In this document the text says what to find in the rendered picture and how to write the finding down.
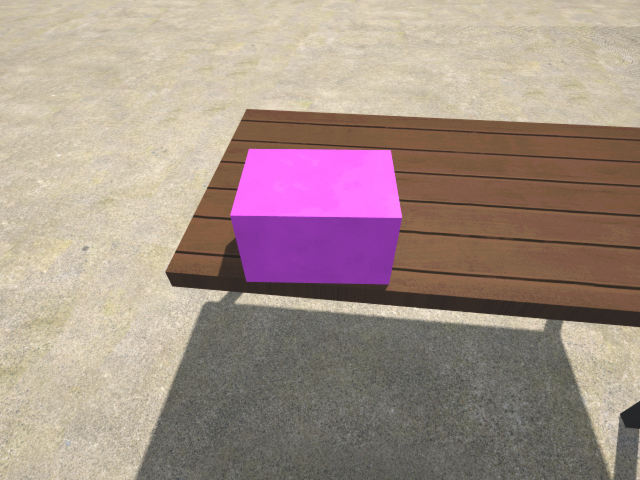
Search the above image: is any table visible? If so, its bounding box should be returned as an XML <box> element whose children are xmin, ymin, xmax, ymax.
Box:
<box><xmin>165</xmin><ymin>109</ymin><xmax>640</xmax><ymax>429</ymax></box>

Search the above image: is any carton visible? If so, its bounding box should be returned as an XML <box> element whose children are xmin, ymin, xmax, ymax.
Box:
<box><xmin>230</xmin><ymin>149</ymin><xmax>402</xmax><ymax>284</ymax></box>

